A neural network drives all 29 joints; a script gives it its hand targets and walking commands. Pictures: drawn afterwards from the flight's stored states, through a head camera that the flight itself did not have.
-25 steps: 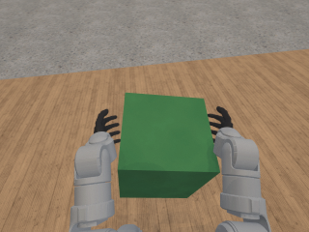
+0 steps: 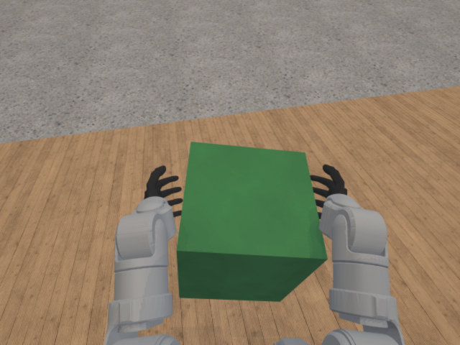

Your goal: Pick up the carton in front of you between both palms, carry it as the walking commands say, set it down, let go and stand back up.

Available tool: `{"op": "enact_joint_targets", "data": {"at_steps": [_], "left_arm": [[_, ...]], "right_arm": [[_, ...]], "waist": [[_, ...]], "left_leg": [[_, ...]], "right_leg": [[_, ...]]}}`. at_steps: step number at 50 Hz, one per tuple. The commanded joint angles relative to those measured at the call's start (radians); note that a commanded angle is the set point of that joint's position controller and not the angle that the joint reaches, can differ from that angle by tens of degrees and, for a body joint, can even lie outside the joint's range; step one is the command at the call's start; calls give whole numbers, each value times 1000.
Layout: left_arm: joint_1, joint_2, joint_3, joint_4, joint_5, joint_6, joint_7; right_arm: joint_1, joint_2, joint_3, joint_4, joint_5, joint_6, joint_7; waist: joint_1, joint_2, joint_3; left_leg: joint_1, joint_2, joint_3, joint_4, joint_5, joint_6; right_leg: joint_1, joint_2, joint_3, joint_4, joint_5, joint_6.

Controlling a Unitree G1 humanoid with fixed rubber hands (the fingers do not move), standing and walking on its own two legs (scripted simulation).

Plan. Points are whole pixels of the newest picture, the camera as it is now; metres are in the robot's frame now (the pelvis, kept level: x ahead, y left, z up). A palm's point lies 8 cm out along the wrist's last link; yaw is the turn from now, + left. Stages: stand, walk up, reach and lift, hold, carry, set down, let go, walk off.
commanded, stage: carry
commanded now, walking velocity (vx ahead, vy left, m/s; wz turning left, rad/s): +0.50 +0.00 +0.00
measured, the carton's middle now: (239, 228) +0.34 +0.00 -0.01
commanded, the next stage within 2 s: none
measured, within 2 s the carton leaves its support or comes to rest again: neither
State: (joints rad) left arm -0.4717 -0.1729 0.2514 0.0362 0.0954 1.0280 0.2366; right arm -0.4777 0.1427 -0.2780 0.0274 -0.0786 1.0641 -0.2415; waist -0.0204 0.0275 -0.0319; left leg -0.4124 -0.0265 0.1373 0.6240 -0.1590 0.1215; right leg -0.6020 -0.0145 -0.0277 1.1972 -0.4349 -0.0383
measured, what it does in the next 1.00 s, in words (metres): goes down: right foot 0.04 m lower, then left foot 0.04 m lower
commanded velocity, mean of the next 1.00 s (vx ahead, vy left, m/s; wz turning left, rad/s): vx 0.50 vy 0.00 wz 0.00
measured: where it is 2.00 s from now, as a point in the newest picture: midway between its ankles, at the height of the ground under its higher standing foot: (218, 172)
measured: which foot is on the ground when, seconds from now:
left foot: down 0.00-0.36, up 0.38-0.78, down 0.80-1.00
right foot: up 0.00-0.32, down 0.34-0.80, up 0.82-1.00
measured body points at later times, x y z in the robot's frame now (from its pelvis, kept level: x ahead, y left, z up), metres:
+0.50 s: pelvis +0.30 -0.01 -0.04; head +0.33 -0.01 +0.41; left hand +0.63 +0.16 +0.04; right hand +0.66 -0.14 +0.04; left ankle +0.24 +0.10 -0.68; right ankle +0.33 -0.07 -0.77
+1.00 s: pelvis +0.60 +0.08 -0.07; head +0.65 +0.10 +0.38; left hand +0.95 +0.22 +0.00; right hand +0.94 -0.08 +0.01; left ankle +0.57 +0.12 -0.80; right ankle +0.57 -0.06 -0.72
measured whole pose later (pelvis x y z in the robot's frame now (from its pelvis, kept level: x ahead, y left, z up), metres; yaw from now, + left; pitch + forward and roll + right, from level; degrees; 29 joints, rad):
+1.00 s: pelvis +0.60 +0.08 -0.07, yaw +0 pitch +7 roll -3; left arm -0.45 -0.19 0.25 -0.06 0.08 1.02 0.23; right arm -0.45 0.16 -0.28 -0.08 -0.04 1.05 -0.24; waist -0.04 0.01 -0.02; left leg -0.35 -0.02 0.12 0.55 -0.19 0.10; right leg -0.62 -0.02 -0.03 1.14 -0.37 -0.03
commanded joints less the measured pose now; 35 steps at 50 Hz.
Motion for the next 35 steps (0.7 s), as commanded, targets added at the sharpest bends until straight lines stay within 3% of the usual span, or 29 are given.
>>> {"op": "enact_joint_targets", "data": {"at_steps": [1,2,4,6,7,9,10,11,12,13,14,15,16,17,18,19,20,22,23,24,26,27,28,30,31,32,33,34,35], "left_arm": [[-589,-904,-663,-73,-220,-62,-119],[-567,-913,-669,-107,-222,-66,-117],[-572,-920,-677,-177,-248,-66,-127],[-567,-868,-725,-156,-242,-48,-122],[-505,-829,-687,-116,-226,-43,-118],[-526,-778,-688,-167,-233,-36,-117],[-441,-761,-659,-94,-212,-19,-106],[-519,-729,-692,-184,-243,-16,-107],[-494,-728,-674,-146,-237,-3,-107],[-441,-673,-636,-90,-195,19,-101],[-434,-669,-604,-75,-192,21,-97],[-454,-656,-606,-85,-194,22,-89],[-433,-672,-597,-85,-189,19,-79],[-520,-699,-600,-105,-213,15,-74],[-570,-745,-642,-151,-237,18,-80],[-600,-815,-653,-182,-259,9,-96],[-656,-868,-689,-166,-332,7,-114],[-658,-900,-707,-153,-331,3,-144],[-693,-906,-742,-162,-346,-5,-153],[-675,-921,-740,-152,-361,-10,-159],[-673,-930,-733,-150,-371,-19,-168],[-707,-962,-755,-186,-392,-21,-175],[-743,-974,-771,-215,-409,-31,-184],[-591,-939,-716,-56,-353,-18,-188],[-682,-923,-768,-177,-381,-33,-182],[-661,-927,-767,-166,-355,-30,-179],[-638,-898,-737,-129,-361,-18,-171],[-546,-861,-729,-50,-324,-4,-160],[-511,-850,-726,-24,-296,5,-145]], "right_arm": [[-612,917,716,-79,300,-81,195],[-659,934,738,-107,337,-85,204],[-711,929,784,-207,374,-97,201],[-592,870,733,-145,326,-89,191],[-539,830,736,-114,310,-74,184],[-483,803,719,-130,267,-65,167],[-464,745,689,-116,253,-52,160],[-406,719,668,-83,234,-42,155],[-403,716,639,-61,226,-27,146],[-402,699,628,-27,215,-14,144],[-428,698,622,-21,199,-7,142],[-458,710,610,-4,216,-1,141],[-502,759,651,-52,268,-1,151],[-538,766,642,-38,300,5,155],[-581,750,623,-84,286,-3,150],[-646,837,666,-132,321,-19,150],[-619,808,628,-115,292,-25,145],[-580,837,630,-78,240,-26,143],[-594,873,618,-70,215,-33,149],[-587,878,618,-65,225,-34,155],[-574,892,648,-72,223,-39,156],[-611,929,670,-133,232,-63,152],[-617,947,662,-142,225,-66,153],[-597,879,658,-118,200,-64,154],[-573,907,675,-125,218,-63,161],[-629,895,684,-169,223,-65,163],[-560,833,648,-107,204,-50,161],[-510,780,664,-91,219,-39,161],[-479,735,635,-81,195,-34,156]], "waist": [[-27,43,-401],[-17,30,-428],[-23,36,-389],[-70,55,-337],[-63,39,-303],[-95,20,-296],[-77,87,-303],[-63,123,-314],[-38,95,-329],[25,67,-348],[77,-51,-395],[139,-179,-423],[133,-288,-542],[138,-248,-568],[98,-98,-443],[99,-17,-435],[57,-30,-397],[58,-42,-375],[60,-130,-382],[79,-110,-380],[107,-200,-401],[76,-200,-433],[102,-159,-438],[104,-139,-342],[109,-186,-389],[124,-166,-386],[150,-110,-350],[114,-129,-359],[100,-59,-368]], "left_leg": [[483,304,-412,-203,401,94],[561,301,-380,-192,423,62],[524,252,-247,-188,527,76],[536,170,-198,-144,599,35],[518,149,-163,-152,688,-8],[509,99,-128,-130,665,2],[542,120,-134,-92,691,5],[532,129,-130,-16,711,-9],[473,130,-111,119,733,-26],[388,113,-65,248,624,-58],[187,102,-80,423,478,-72],[-231,24,-121,662,-53,-123],[-408,-35,-156,810,-439,-126],[-462,-13,-187,856,-458,-104],[-448,18,-206,834,-428,-66],[-398,37,-195,712,-341,-54],[-320,81,-176,623,-331,-68],[-241,67,-123,481,-276,-79],[-224,60,-94,427,-244,-79],[-197,82,-89,403,-144,-75],[-243,75,-89,261,-68,-83],[-224,77,-110,206,-9,-72],[-177,70,-69,155,39,-65],[-182,52,-43,79,173,-55],[-181,43,-60,2,161,-54],[-169,18,-38,-42,187,-63],[-165,5,-33,-93,223,-72],[-51,24,-69,-197,249,-68],[80,8,0,-286,301,-74]], "right_leg": [[-209,-48,24,-152,195,6],[-248,-69,45,-181,250,-1],[-174,-62,-2,-360,396,1],[-145,4,-80,-503,495,-6],[-116,25,-121,-550,520,-18],[-1,79,-184,-692,600,-23],[14,73,-151,-711,595,-37],[71,76,-161,-757,597,-61],[212,81,-188,-789,643,-71],[352,42,-164,-818,699,-83],[629,-48,-97,-790,772,-114],[948,-271,188,-641,1227,-225],[1066,-388,449,-586,1220,-306],[1028,-410,535,-648,875,-356],[815,-414,555,-720,660,-338],[760,-331,439,-740,559,-278],[636,-326,306,-759,507,-259],[497,-247,237,-808,455,-226],[478,-246,213,-804,481,-224],[462,-247,234,-817,613,-221],[560,-228,239,-801,624,-226],[609,-214,157,-778,639,-188],[584,-203,103,-774,609,-176],[557,-161,88,-784,729,-128],[659,-157,62,-731,725,-138],[675,-127,70,-694,722,-132],[696,-126,82,-685,715,-130],[631,-143,53,-637,613,-107],[614,-99,-15,-520,655,-76]]}}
